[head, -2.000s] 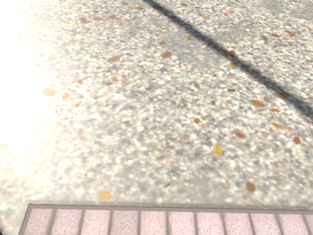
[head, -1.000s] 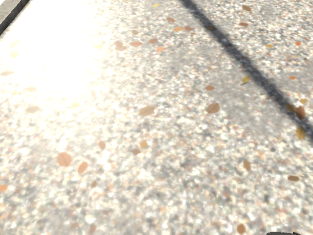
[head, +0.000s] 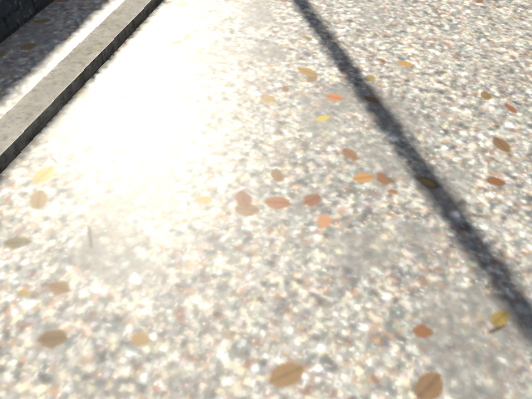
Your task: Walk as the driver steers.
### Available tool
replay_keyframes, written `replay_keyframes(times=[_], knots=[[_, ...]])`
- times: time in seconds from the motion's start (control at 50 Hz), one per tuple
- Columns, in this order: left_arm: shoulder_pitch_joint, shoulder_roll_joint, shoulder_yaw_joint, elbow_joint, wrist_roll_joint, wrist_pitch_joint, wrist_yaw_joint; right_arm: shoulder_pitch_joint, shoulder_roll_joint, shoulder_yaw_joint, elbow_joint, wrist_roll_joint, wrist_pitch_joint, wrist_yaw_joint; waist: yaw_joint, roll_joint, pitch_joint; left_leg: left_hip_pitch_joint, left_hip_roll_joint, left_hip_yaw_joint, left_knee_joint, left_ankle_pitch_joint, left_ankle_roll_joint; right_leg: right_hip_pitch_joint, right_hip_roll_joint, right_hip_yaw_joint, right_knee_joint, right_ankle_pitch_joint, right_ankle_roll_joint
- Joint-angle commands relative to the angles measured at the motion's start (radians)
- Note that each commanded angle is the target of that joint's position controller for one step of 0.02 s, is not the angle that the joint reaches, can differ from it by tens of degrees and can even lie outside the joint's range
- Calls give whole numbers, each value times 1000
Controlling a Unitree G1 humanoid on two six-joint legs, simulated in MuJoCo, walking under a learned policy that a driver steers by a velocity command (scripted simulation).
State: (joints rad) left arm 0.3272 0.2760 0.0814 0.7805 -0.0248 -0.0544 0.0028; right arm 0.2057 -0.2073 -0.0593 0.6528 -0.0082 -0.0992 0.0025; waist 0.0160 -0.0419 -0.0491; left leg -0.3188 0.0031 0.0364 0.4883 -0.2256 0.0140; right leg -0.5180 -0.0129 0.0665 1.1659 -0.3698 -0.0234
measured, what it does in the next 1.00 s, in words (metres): walks ahead: right foot, then left foot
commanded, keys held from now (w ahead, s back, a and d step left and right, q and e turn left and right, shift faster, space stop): w+e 0.36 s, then w+q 0.64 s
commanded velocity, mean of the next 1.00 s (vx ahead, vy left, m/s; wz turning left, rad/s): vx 0.50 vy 0.00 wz -0.07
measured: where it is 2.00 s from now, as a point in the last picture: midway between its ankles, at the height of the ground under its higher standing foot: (324, 295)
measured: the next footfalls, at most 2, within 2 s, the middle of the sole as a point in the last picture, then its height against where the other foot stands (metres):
right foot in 0.36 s outside the picture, level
left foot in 0.94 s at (297, 349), level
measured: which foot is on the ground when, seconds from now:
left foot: down 0.00-0.34, up 0.36-0.92, down 0.94-1.00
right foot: up 0.00-0.34, down 0.36-0.94, up 0.96-1.00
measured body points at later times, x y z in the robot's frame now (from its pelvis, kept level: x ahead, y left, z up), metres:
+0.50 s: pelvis +0.24 -0.11 -0.01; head +0.27 -0.13 +0.44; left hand +0.44 +0.11 -0.10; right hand +0.26 -0.40 -0.13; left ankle +0.21 +0.07 -0.64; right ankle +0.26 -0.18 -0.74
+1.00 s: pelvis +0.53 -0.13 -0.02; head +0.57 -0.13 +0.43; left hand +0.61 +0.15 -0.14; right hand +0.69 -0.40 -0.11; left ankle +0.62 -0.07 -0.74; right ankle +0.32 -0.22 -0.64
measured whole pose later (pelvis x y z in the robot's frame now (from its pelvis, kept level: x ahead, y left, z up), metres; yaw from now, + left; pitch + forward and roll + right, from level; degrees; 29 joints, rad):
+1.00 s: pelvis +0.53 -0.13 -0.02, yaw -2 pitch +3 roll +0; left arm 0.28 0.27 0.06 0.81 -0.01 -0.08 0.01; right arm 0.13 -0.27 -0.07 0.68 0.02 -0.06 0.04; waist 0.00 0.01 0.04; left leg -0.49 -0.08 0.04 0.61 -0.17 0.12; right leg -0.21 0.01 -0.03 1.14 -0.45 0.00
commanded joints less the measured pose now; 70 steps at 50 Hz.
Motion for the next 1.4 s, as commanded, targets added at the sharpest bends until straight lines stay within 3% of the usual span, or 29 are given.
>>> replay_keyframes(times=[0.02,0.1,0.26,0.3,0.34,0.36,0.38,0.4,0.42,0.46,0.5,0.58,0.7,0.8,0.86,0.9,0.92,0.94,0.96,0.98,1.0,1.02,1.06,1.12,1.18,1.28,1.36,1.38,1.4], knots=[[-56,49,17,-102,2,3,-4,28,-102,-36,-16,-4,-14,1,-19,170,49,198,273,-259,-295,111,169,-276,-93,51,35,97,12],[-130,20,7,-122,6,18,-14,50,-133,-50,39,-11,-18,-15,-19,117,55,207,266,-95,-309,271,165,-286,-94,40,-112,240,37],[-329,32,2,-212,5,30,-56,99,-233,-79,113,28,9,-20,-73,126,104,305,296,81,-280,277,109,-164,-71,-77,-451,269,-26],[-303,60,15,-223,8,34,-62,91,-263,-88,118,38,21,-20,-44,140,80,332,300,121,-175,536,92,-65,-22,-137,-484,161,-66],[-54,137,61,-160,7,38,-54,84,-265,-83,120,46,33,-23,91,114,-55,255,239,190,170,787,49,311,89,-201,-578,204,-129],[107,232,96,-132,4,40,-34,110,-215,-64,99,13,28,-28,148,-12,-147,-9,194,198,510,456,-9,621,-39,31,-597,253,-193],[63,328,92,-142,0,20,-32,209,-79,-12,47,-18,-1,-13,18,-271,-263,-405,3,50,837,-373,-57,884,-296,625,-758,54,-379],[123,223,64,-147,7,10,-34,131,-166,-27,70,31,-32,0,104,-129,-339,-484,22,-116,928,-341,-36,891,-338,723,-874,-16,-364],[80,174,48,-134,16,0,-36,57,-200,-36,56,62,-38,1,102,-92,-200,-547,63,-98,925,-252,-12,792,-321,565,-860,91,-312],[-64,104,22,-145,21,-10,-34,21,-189,-33,69,24,-29,-16,25,0,-74,-437,149,-97,790,-106,2,496,-249,325,-855,309,-248],[-106,73,11,-143,38,-26,-34,80,-177,-37,90,29,4,-11,-30,-32,-55,-334,175,-115,738,-37,7,372,-214,225,-913,378,-230],[-73,95,18,-92,39,-54,-23,35,-138,-29,94,27,39,-13,-30,6,20,-411,158,-133,614,112,-13,350,-199,65,-983,528,-203],[-48,103,16,-51,36,-56,3,-94,-113,-21,71,31,27,15,23,-5,75,-406,85,-110,285,397,1,426,-170,-110,-1027,547,-107],[17,117,24,-1,27,-29,14,-205,-85,-5,7,28,27,47,70,9,132,-488,65,-49,151,307,31,622,-230,-161,-976,676,-99],[-7,152,32,-6,20,-5,29,-192,-107,-14,-26,25,27,65,34,-34,85,-385,-1,48,131,143,74,673,-240,-205,-835,1073,-86],[-31,185,38,-14,18,9,41,-66,-158,-38,-16,26,35,64,-45,-82,-2,-192,-65,90,133,49,120,660,-238,-223,-629,1342,-73],[-61,190,37,-21,12,10,44,88,-212,-65,14,26,35,53,-135,-57,-76,40,-90,70,42,125,159,569,-203,-244,-422,1282,-50],[-60,154,20,-41,26,-6,43,236,-297,-90,37,20,44,31,-194,63,-179,362,62,-174,22,190,228,313,-140,-244,-103,882,-15],[34,20,-23,-83,47,-37,19,195,-351,-96,18,29,35,25,-72,319,-275,705,321,-763,-69,140,455,-146,112,-124,291,-159,59],[-35,102,-11,-91,17,-81,-6,231,-278,-75,20,26,36,23,-145,188,-349,748,318,-820,-146,40,445,-261,61,81,350,-165,32],[-122,125,-8,-126,-17,-98,-15,194,-226,-63,13,23,34,20,-143,129,-216,643,282,-662,-156,41,387,-306,7,75,288,-90,15],[-150,109,-13,-138,-3,-104,-12,125,-206,-55,3,26,32,22,-87,14,-96,465,236,-552,-176,126,345,-280,-34,53,167,-32,10],[-147,120,1,-137,36,-84,-4,38,-162,-38,-27,18,32,16,-23,21,-14,243,174,-441,-221,263,317,-165,-77,34,36,17,32],[-128,90,-6,-143,42,-53,3,25,-195,-46,-30,17,31,2,8,58,19,84,140,-364,-255,365,313,-111,-85,-5,-121,59,80],[-223,47,-26,-160,45,-47,4,35,-221,-52,-16,23,39,-13,-23,95,37,-9,63,-241,-232,403,250,-30,-48,-45,-378,278,103],[-304,61,-25,-160,33,-65,-22,135,-188,-34,45,16,52,-17,-97,144,-13,134,96,-224,-122,470,177,39,0,-55,-606,515,53],[-174,111,3,-128,45,-69,-33,74,-185,-30,44,8,49,-17,-8,134,-59,207,91,-211,94,603,108,192,27,-63,-718,536,-44],[-92,162,14,-121,52,-72,-29,77,-163,-24,27,-7,45,-20,15,63,-137,143,24,-164,274,467,63,360,-69,41,-680,869,-92],[-50,208,17,-129,71,-63,-26,220,-124,-7,35,-8,36,-20,-19,-146,-269,-115,-77,-109,622,7,-23,670,-297,325,-636,1154,-290]])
